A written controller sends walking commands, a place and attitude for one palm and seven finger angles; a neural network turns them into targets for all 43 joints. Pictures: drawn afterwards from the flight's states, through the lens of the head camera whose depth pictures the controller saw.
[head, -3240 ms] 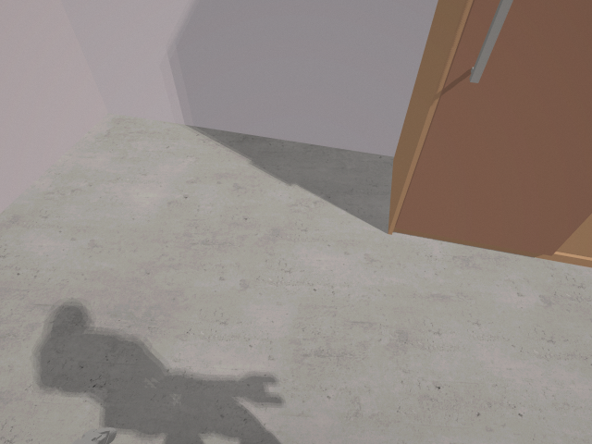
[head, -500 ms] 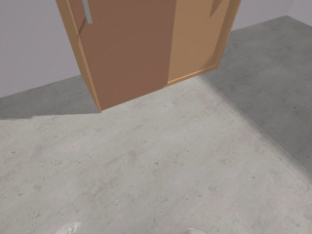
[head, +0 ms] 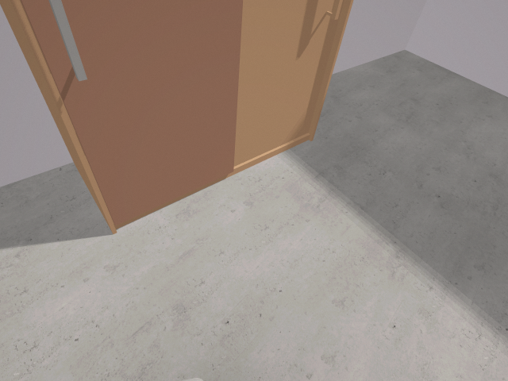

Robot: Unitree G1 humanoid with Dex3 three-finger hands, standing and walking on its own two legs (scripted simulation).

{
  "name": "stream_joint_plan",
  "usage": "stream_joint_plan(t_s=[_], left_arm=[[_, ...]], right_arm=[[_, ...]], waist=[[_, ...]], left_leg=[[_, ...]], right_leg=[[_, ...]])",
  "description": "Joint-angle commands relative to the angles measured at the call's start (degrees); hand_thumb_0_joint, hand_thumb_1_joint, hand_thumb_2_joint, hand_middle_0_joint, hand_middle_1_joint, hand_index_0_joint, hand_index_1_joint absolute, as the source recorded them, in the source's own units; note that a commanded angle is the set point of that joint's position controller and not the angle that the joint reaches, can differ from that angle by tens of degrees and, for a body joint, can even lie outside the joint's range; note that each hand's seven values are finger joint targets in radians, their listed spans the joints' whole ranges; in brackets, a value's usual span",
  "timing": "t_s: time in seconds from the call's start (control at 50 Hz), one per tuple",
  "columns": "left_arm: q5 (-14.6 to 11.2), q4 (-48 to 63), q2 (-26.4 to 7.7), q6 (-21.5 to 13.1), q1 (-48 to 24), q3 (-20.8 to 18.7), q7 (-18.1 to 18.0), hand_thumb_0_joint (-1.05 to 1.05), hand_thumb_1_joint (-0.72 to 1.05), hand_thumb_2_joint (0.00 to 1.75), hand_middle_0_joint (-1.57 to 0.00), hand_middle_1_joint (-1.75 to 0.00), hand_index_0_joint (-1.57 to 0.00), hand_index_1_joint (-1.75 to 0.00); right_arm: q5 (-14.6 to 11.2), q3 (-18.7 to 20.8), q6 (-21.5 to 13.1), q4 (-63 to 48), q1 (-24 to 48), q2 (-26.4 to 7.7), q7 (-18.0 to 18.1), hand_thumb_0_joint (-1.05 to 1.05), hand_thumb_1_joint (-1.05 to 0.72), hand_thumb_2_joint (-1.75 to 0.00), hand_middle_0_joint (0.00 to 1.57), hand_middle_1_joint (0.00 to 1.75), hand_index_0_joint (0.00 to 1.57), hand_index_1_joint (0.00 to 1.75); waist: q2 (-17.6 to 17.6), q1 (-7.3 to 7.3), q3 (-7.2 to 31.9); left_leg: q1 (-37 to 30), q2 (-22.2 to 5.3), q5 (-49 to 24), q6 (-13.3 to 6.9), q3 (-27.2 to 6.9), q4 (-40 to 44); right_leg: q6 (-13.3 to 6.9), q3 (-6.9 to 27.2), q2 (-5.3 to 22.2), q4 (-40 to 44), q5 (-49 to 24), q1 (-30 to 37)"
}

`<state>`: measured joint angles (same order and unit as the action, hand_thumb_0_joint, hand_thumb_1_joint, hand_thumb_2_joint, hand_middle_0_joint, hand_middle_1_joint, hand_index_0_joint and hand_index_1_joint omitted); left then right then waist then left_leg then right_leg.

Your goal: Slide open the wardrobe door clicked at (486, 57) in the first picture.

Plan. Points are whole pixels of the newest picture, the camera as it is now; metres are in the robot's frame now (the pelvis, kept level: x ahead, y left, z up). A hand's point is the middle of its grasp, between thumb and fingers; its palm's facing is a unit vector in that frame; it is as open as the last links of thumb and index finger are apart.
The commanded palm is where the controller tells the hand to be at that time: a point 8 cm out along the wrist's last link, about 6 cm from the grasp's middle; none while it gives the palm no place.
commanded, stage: walk to a spot facing it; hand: left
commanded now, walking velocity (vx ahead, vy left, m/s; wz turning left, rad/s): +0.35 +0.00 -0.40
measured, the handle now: (57, 12) +0.84 +0.56 +0.17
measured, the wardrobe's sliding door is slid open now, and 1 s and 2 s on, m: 0.00 0.00 0.00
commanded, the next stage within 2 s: turn to face it in 0.54 s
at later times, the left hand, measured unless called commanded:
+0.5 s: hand (202, 284) +0.34 +0.13 -0.16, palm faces -0.27 -0.95 -0.16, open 7.3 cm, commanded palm none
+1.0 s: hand (220, 239) +0.46 +0.10 -0.17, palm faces -0.11 -0.98 -0.16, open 7.3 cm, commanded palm none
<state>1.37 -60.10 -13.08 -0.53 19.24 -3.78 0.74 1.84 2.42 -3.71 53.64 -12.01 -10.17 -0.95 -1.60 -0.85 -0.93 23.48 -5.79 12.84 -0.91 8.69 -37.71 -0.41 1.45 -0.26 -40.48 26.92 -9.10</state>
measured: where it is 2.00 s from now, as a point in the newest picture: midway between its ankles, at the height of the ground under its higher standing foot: (272, 361)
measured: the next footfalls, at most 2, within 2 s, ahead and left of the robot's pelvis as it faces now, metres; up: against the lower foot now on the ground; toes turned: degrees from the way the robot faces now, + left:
right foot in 0.56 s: +0.35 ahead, -0.17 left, +0.00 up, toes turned -24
left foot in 1.00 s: +0.49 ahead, +0.01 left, +0.00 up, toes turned +0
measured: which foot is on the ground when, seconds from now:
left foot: down 0.00-0.54, up 0.56-0.98, down 1.00-1.00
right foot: up 0.00-0.54, down 0.56-1.00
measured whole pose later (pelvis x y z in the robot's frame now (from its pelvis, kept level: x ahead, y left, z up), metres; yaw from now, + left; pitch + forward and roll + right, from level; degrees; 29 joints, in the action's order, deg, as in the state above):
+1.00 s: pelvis +0.37 -0.06 +0.00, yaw -9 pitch -1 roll -3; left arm 1.3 -57.9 -10.1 -1.2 11.9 -2.4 -1.1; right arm 1.1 2.4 1.3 57.0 -11.2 -9.6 -0.7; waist -0.2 -0.3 -2.0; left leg 22.2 -5.1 13.8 2.0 7.8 -37.9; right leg -0.4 -14.8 2.4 -32.0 20.8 -8.9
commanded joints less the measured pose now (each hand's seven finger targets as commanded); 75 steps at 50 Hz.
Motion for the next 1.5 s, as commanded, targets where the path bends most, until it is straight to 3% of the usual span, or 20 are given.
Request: stream_joint_plan(t_s=[0.0, 0.04, 0.1, 0.26, 0.42, 0.48, 0.5, 0.52, 0.54, 0.58, 0.62, 0.68, 0.92, 0.96, 0.98, 1.0, 1.02, 1.08, 1.22, 1.48], left_arm=[[0.02, 6.09, -3.28, -1.49, -5.86, -1.39, 0.37, 0.0, 0.9, 0.9, -0.2, -0.3, -0.2, -0.3], [0.45, 4.09, -1.59, -0.9, -3.21, -1.5, 1.14, 0.0, 0.9, 0.9, -0.2, -0.3, -0.2, -0.3], [0.65, 2.84, 0.36, 0.8, 0.01, -1.77, 0.89, 0.0, 0.9, 0.9, -0.2, -0.3, -0.2, -0.3], [0.79, 5.95, 1.75, 1.25, -8.64, -1.7, 1.56, 0.0, 0.9, 0.9, -0.2, -0.3, -0.2, -0.3], [0.48, 8.8, 2.97, -0.17, -19.43, -0.54, 1.84, 0.0, 0.9, 0.9, -0.2, -0.3, -0.2, -0.3], [0.64, 6.0, 0.49, -1.25, -8.94, -1.18, 1.42, 0.0, 0.9, 0.9, -0.2, -0.3, -0.2, -0.3], [0.79, 3.33, -2.03, -2.0, 0.53, -1.97, 1.14, 0.0, 0.9, 0.9, -0.2, -0.3, -0.2, -0.3], [0.95, 1.41, -8.96, -2.68, 7.4, -3.46, 0.4, 0.0, 0.9, 0.9, -0.2, -0.3, -0.2, -0.3], [-0.27, 0.59, -14.06, -2.72, 11.88, -4.24, -0.55, 0.0, 0.9, 0.9, -0.2, -0.3, -0.2, -0.3], [-1.03, 2.87, -12.13, -2.1, 3.59, -3.58, -1.12, 0.0, 0.9, 0.9, -0.2, -0.3, -0.2, -0.3], [-0.88, 4.1, -5.9, -2.81, -3.8, -1.41, -1.52, 0.0, 0.9, 0.9, -0.2, -0.3, -0.2, -0.3], [-0.34, 3.97, -2.63, -3.55, -7.72, 0.22, -1.94, 0.0, 0.9, 0.9, -0.2, -0.3, -0.2, -0.3], [-0.18, 3.67, -5.96, -1.02, -4.58, -0.8, -2.57, 0.0, 0.9, 0.9, -0.2, -0.3, -0.2, -0.3], [-0.46, 4.57, -6.22, -0.47, -4.77, -1.29, -2.64, 0.0, 0.9, 0.9, -0.2, -0.3, -0.2, -0.3], [-1.14, 6.1, -4.19, -0.15, -3.45, -1.3, -2.32, 0.0, 0.9, 0.9, -0.2, -0.3, -0.2, -0.3], [-1.14, 8.51, -2.52, 0.04, -4.67, -0.59, -2.26, 0.0, 0.9, 0.9, -0.2, -0.3, -0.2, -0.3], [-0.55, 8.57, -3.65, 0.8, -6.91, -0.73, -2.73, 0.0, 0.9, 0.9, -0.2, -0.3, -0.2, -0.3], [-0.21, 8.08, -3.42, 0.86, -8.24, -1.57, -1.82, 0.0, 0.9, 0.9, -0.2, -0.3, -0.2, -0.3], [-0.2, 8.0, -3.74, 2.07, -6.74, -2.22, -1.89, 0.0, 0.9, 0.9, -0.2, -0.3, -0.2, -0.3], [-1.0, 12.69, -4.35, 1.96, -11.2, -1.45, -2.46, 0.0, 0.9, 0.9, -0.2, -0.3, -0.2, -0.3]], right_arm=[[-0.01, 2.41, 0.11, 2.08, -13.63, -11.67, 2.15, 0.0, -0.9, -0.9, 0.2, 0.3, 0.2, 0.3], [-0.31, 1.17, -0.91, 1.63, -7.8, -6.82, 2.35, 0.0, -0.9, -0.9, 0.2, 0.3, 0.2, 0.3], [-0.51, 1.38, -1.58, 2.56, -8.51, -4.72, 2.62, 0.0, -0.9, -0.9, 0.2, 0.3, 0.2, 0.3], [-0.79, 1.41, -1.84, 6.33, -15.07, -4.15, 2.74, 0.0, -0.9, -0.9, 0.2, 0.3, 0.2, 0.3], [0.21, 1.47, -0.73, 9.08, -20.18, -5.0, 2.49, 0.0, -0.9, -0.9, 0.2, 0.3, 0.2, 0.3], [-0.23, 2.25, -0.56, 7.87, -17.49, -7.51, 2.41, 0.0, -0.9, -0.9, 0.2, 0.3, 0.2, 0.3], [-0.73, 2.47, -0.51, 7.04, -15.1, -8.66, 2.09, 0.0, -0.9, -0.9, 0.2, 0.3, 0.2, 0.3], [-1.68, 1.98, -0.56, 5.78, -16.49, -5.69, 1.18, 0.0, -0.9, -0.9, 0.2, 0.3, 0.2, 0.3], [-2.04, 1.2, -0.73, 3.21, -15.22, -2.09, 1.58, 0.0, -0.9, -0.9, 0.2, 0.3, 0.2, 0.3], [-1.57, 1.77, -0.11, 1.87, -8.8, -2.65, 1.96, 0.0, -0.9, -0.9, 0.2, 0.3, 0.2, 0.3], [-0.45, 1.35, 1.33, 3.71, -8.74, -2.06, 1.88, 0.0, -0.9, -0.9, 0.2, 0.3, 0.2, 0.3], [-0.28, 0.43, 3.49, 7.12, -16.11, 0.71, 1.82, 0.0, -0.9, -0.9, 0.2, 0.3, 0.2, 0.3], [-0.61, 0.56, 4.35, 0.39, 0.61, -2.57, 0.23, 0.0, -0.9, -0.9, 0.2, 0.3, 0.2, 0.3], [-0.27, 1.41, 4.13, 0.81, -4.9, -5.62, 0.11, 0.0, -0.9, -0.9, 0.2, 0.3, 0.2, 0.3], [0.27, 2.54, 3.65, 0.52, -8.59, -10.7, 0.36, 0.0, -0.9, -0.9, 0.2, 0.3, 0.2, 0.3], [-0.06, 3.15, 4.04, 0.62, -11.06, -14.7, 0.75, 0.0, -0.9, -0.9, 0.2, 0.3, 0.2, 0.3], [-0.39, 3.15, 4.1, 1.47, -10.84, -14.22, 1.45, 0.0, -0.9, -0.9, 0.2, 0.3, 0.2, 0.3], [-0.39, 2.52, 3.63, -1.9, -2.56, -10.77, 1.84, 0.0, -0.9, -0.9, 0.2, 0.3, 0.2, 0.3], [-0.81, 3.28, 3.37, -2.43, -2.33, -11.2, 1.64, 0.0, -0.9, -0.9, 0.2, 0.3, 0.2, 0.3], [-0.27, 5.3, 5.05, -3.54, -2.21, -13.84, 1.25, 0.0, -0.9, -0.9, 0.2, 0.3, 0.2, 0.3]], waist=[[13.27, 5.44, -2.42], [8.45, 1.39, -5.17], [7.57, 0.22, -3.31], [6.4, 2.08, -5.32], [9.16, 5.17, -7.97], [9.79, -0.47, 0.15], [8.22, -5.61, 5.87], [-2.96, -7.9, 13.23], [-12.18, -7.66, 17.1], [-5.11, -4.92, 9.21], [-0.32, -0.42, 1.08], [-2.19, 4.54, 1.34], [-5.61, 0.05, -2.72], [1.34, 2.94, 1.16], [14.52, 4.04, 4.79], [22.62, 4.71, 5.72], [17.15, 5.15, 8.29], [6.89, 2.25, 4.53], [7.44, 1.89, 5.33], [11.39, 2.99, 6.03]], left_leg=[[-17.09, -21.34, 29.75, -2.49, -32.03, 30.77], [-11.26, -16.62, 17.31, 0.4, -18.39, 29.8], [-11.0, -13.77, 6.99, 0.4, -8.14, 29.1], [-22.56, -14.73, -6.56, -4.07, -0.17, 28.6], [-27.77, -15.19, -25.14, -4.56, 7.05, 22.57], [-28.29, -14.81, -48.66, -2.64, 10.4, 6.06], [-23.11, -13.02, -46.32, -0.36, 12.1, -6.32], [-4.68, -9.2, -21.99, 1.93, 11.12, -22.78], [11.09, 0.47, 21.01, 4.4, 5.31, -42.07], [14.56, -3.19, 13.75, 3.2, -5.65, -46.92], [8.84, -6.02, 7.14, 3.27, -6.56, -39.63], [2.09, -4.58, 4.91, 3.93, -5.7, -29.91], [-0.88, -0.46, 3.5, 3.12, -1.83, -2.62], [-11.04, -0.3, -6.66, 1.78, -3.24, 7.79], [-19.13, -10.57, -26.02, -3.95, -18.17, 12.88], [-21.29, -20.35, -39.48, -11.82, -30.43, 17.52], [-20.71, -19.09, -29.99, -11.99, -30.82, 18.24], [-14.79, -12.32, -15.49, -8.16, -23.27, 19.85], [-15.51, -7.81, -14.33, -7.16, -20.86, 21.28], [-12.98, -5.67, -13.72, -9.15, -32.97, 18.04]], right_leg=[[-1.88, 1.21, 2.96, -33.82, -4.08, -30.27], [-0.78, 0.51, 5.33, -32.39, -11.78, -27.04], [0.55, -0.04, 5.73, -31.44, -16.08, -25.99], [2.58, -3.91, 8.41, -19.69, -20.01, -35.56], [-0.8, -10.65, 4.44, -0.19, -15.19, -28.85], [-3.95, -14.05, -0.89, 5.83, -12.77, -12.05], [-4.8, -14.18, -1.52, 10.28, -18.31, 2.15], [-8.58, 0.19, 10.38, 11.23, -20.79, 22.3], [-15.52, 27.38, 25.95, 15.41, -37.32, 29.84], [-14.81, 22.38, 24.78, 21.52, -30.75, 15.8], [-10.44, 11.02, 19.65, 24.32, -30.89, -1.84], [-8.06, -1.08, 15.19, 25.01, -36.24, -9.77], [-5.77, -7.02, 19.29, 18.42, -36.02, -1.02], [-2.37, -10.46, 17.25, 5.38, -33.38, -2.87], [2.16, -13.68, 10.45, -7.62, -18.27, -12.29], [4.5, -11.29, 4.34, -22.11, 12.11, -19.98], [3.75, -4.16, 4.87, -27.44, 10.69, -21.84], [4.52, -1.92, 6.98, -28.83, -1.52, -23.96], [6.46, -1.69, 6.54, -23.06, -7.53, -22.53], [4.99, -0.45, 1.65, -4.25, -1.64, -13.63]])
